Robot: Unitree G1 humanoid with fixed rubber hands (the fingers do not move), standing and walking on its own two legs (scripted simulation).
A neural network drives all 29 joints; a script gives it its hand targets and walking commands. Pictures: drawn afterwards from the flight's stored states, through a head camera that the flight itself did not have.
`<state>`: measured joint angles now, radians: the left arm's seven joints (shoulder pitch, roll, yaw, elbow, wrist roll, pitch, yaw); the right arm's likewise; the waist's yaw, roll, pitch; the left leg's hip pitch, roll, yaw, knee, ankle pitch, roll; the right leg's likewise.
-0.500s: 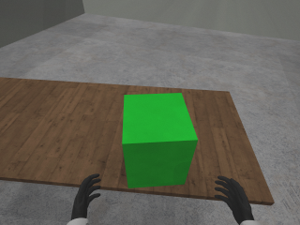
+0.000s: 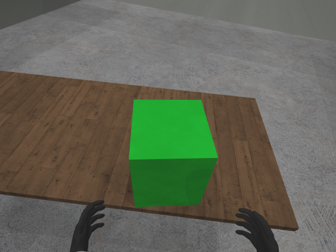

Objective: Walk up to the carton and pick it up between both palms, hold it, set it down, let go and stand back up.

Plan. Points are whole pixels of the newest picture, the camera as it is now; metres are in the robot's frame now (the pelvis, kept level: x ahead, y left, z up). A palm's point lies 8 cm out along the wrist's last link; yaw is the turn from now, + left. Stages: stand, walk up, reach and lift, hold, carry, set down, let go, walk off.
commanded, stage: set down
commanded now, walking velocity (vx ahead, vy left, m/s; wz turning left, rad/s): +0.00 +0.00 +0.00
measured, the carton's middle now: (167, 154) +0.41 +0.03 -0.02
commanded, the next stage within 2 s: let go in 1.32 s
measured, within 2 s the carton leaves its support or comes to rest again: neither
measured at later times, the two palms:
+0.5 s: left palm (76, 250) +0.15 +0.22 -0.05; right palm out of the picture +0.15 -0.22 -0.04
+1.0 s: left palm out of the picture +0.15 +0.24 -0.06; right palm out of the picture +0.15 -0.21 -0.06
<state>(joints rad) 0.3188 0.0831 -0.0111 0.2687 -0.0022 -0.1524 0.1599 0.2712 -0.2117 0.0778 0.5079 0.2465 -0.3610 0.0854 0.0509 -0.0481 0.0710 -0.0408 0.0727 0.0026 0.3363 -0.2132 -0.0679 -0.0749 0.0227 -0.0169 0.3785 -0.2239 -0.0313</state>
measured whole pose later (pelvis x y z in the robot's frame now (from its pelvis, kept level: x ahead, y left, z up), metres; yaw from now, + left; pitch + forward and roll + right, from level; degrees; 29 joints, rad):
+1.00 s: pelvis +0.00 +0.02 +0.00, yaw +0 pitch -5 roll +0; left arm 0.29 0.16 0.00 0.43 -0.04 0.01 0.05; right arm 0.24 -0.21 -0.01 0.63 0.07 -0.26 0.05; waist 0.01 0.00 0.07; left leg -0.03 0.05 0.01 0.34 -0.22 -0.04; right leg -0.04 0.00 -0.01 0.33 -0.20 0.00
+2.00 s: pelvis +0.01 +0.03 -0.01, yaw +0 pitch -2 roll +0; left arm 0.21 0.32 0.04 0.68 0.03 0.01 0.01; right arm 0.22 -0.29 -0.04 0.80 -0.04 -0.05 -0.01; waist 0.00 -0.05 0.00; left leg -0.14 0.03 0.02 0.46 -0.28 -0.02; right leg -0.16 -0.02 0.00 0.46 -0.26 0.02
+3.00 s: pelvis -0.03 +0.04 +0.00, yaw +1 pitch -3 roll +0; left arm 0.16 0.36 -0.01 1.03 0.02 -0.02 -0.01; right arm 0.15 -0.35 0.01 1.01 -0.02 -0.01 0.01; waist 0.00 -0.01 0.03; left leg -0.14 0.01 0.00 0.41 -0.21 -0.01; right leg -0.15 -0.04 -0.01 0.40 -0.19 0.03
